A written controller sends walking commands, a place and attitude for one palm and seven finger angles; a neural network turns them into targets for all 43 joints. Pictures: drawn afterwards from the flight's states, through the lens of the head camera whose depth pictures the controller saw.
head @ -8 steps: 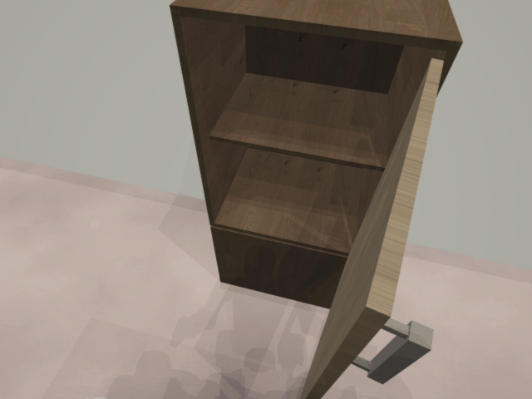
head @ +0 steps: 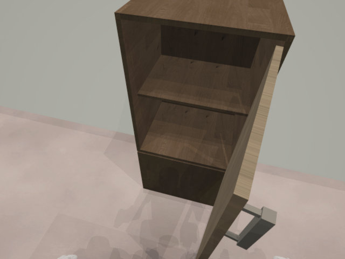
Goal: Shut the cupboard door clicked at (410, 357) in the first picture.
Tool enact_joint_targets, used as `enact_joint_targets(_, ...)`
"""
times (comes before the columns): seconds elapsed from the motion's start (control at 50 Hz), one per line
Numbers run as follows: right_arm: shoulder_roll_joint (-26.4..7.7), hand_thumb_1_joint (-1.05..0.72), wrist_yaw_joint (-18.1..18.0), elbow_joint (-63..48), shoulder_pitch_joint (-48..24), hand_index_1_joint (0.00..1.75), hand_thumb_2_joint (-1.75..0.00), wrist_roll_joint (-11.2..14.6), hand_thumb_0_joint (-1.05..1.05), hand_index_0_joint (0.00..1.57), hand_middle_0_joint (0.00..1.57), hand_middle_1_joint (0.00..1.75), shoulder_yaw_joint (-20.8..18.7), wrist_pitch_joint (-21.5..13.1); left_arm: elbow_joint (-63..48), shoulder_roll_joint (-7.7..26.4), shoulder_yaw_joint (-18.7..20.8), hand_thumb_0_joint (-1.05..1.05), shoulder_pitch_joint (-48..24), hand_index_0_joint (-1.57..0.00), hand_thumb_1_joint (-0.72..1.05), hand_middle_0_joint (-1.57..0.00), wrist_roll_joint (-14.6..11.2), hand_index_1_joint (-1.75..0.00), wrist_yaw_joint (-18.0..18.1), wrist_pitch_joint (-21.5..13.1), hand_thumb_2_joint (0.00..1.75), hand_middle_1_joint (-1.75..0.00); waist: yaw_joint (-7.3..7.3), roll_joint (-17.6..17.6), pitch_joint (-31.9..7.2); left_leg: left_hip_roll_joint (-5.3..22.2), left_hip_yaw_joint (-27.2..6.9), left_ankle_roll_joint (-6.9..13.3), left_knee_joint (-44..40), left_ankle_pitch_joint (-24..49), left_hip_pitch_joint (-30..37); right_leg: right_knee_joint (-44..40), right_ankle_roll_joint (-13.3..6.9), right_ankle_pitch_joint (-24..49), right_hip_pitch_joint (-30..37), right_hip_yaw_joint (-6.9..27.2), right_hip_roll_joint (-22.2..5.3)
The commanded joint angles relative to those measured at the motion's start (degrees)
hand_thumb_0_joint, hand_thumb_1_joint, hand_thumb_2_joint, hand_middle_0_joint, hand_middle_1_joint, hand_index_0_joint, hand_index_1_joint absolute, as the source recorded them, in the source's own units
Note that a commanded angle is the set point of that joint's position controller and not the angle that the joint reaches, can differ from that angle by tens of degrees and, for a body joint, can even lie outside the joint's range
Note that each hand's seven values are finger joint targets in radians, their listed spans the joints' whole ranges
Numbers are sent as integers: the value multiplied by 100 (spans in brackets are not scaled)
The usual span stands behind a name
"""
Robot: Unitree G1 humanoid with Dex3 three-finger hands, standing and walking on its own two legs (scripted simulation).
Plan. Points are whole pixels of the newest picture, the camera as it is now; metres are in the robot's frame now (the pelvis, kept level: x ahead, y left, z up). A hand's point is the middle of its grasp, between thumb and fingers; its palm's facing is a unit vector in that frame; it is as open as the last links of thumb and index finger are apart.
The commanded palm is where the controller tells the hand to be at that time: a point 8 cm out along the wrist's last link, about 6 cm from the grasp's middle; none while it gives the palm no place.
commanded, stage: stand and wait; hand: left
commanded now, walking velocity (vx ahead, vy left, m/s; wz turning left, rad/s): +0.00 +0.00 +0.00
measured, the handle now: (242, 225) +0.18 -0.11 +0.08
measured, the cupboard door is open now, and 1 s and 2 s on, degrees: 79 79 79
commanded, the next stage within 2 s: look at it before walking up in 0.66 s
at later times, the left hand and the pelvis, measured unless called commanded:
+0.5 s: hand out of the picture +0.03 +0.22 -0.16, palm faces -0.03 -0.96 -0.29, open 7.4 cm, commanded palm none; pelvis -0.01 -0.01 +0.01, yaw +0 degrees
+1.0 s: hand out of the picture +0.04 +0.22 -0.15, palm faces -0.02 -0.95 -0.30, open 7.4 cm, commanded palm none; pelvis -0.02 -0.02 +0.01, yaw +0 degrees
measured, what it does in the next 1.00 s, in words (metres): stands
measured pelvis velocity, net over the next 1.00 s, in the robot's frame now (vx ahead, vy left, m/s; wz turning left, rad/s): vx -0.02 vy -0.02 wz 0.00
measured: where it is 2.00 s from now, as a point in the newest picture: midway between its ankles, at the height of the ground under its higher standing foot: outside the picture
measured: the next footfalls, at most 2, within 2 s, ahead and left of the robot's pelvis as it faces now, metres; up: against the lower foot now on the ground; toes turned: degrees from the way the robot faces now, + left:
none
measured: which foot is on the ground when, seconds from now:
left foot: down 0.00-1.00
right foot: down 0.00-1.00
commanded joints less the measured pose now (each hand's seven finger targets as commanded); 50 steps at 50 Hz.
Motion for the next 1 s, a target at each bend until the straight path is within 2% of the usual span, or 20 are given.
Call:
enact_joint_targets(0.0, -1040, -90, -88, -271, -142, 30, -90, -12, 0, 20, 20, 30, -266, -131, -300, 985, 246, 0, -99, -20, 90, -20, 28, -30, 80, -158, 90, -30, -37, 39, -285, 717, -519, 74, -532, 1463, 45, -378, -275, 1217, 96, 352, -420)
enact_joint_targets(0.18, -973, -90, -88, -90, -85, 30, -90, 1, 0, 20, 20, 30, -251, -138, -140, 904, 246, 0, -18, -20, 90, -20, 25, -30, 82, -166, 90, -30, -12, 121, -227, 719, -559, 37, -690, 1206, 27, -566, -249, 998, 140, 383, -427)
enact_joint_targets(0.22, -961, -90, -89, -53, -46, 30, -90, 10, 0, 20, 20, 30, -256, -133, -93, 902, 250, 0, 18, -20, 90, -20, 27, -30, 81, -173, 90, -30, -15, 26, -244, 727, -572, 35, -707, 1178, 61, -604, -253, 976, 137, 398, -419)
enact_joint_targets(0.26, -966, -90, -90, 19, -18, 30, -90, 9, 0, 20, 20, 30, -254, -136, -42, 884, 241, 0, 30, -20, 90, -20, 18, -30, 82, -173, 90, -30, -11, 99, -196, 725, -583, 26, -745, 1092, 35, -637, -248, 900, 126, 412, -428)
enact_joint_targets(0.44, -944, -90, -95, 256, 143, 30, -90, 26, 0, 20, 20, 30, -262, -132, 177, 848, 244, 0, 94, -20, 90, -20, 12, -30, 90, -190, 90, -30, -20, 2, -149, 746, -612, 8, -831, 951, 39, -746, -260, 781, 132, 434, -446)
enact_joint_targets(0.52, -951, -90, -97, 327, 206, 30, -90, 30, 0, 20, 20, 30, -266, -142, 230, 856, 255, 0, 106, -20, 90, -20, 13, -30, 94, -194, 90, -30, -11, 96, -211, 762, -620, 0, -860, 994, 56, -746, -262, 819, 208, 433, -436)
enact_joint_targets(0.58, -949, -90, -100, 372, 194, 30, -90, 23, 0, 20, 20, 30, -261, -137, 282, 852, 243, 0, 73, -20, 90, -20, 10, -30, 92, -194, 90, -30, -19, 10, -102, 761, -617, -9, -897, 921, 39, -787, -268, 769, 119, 461, -443)
enact_joint_targets(0.66, -948, -90, -94, 393, 191, 30, -90, 18, 0, 20, 20, 30, -260, -132, 299, 858, 250, 0, 57, -20, 90, -20, 18, -30, 90, -185, 90, -30, -15, 73, -27, 757, -634, -16, -970, 698, -27, -841, -268, 552, 63, 490, -429)
enact_joint_targets(0.98, -1038, -90, -86, 361, 80, 30, -90, 16, 0, 20, 20, 30, -287, -151, 265, 970, 286, 0, -75, -20, 90, -20, 20, -30, 75, -229, 90, -30, -23, 27, -148, 785, -615, -40, -945, 921, 113, -900, -293, 772, 49, 557, -450)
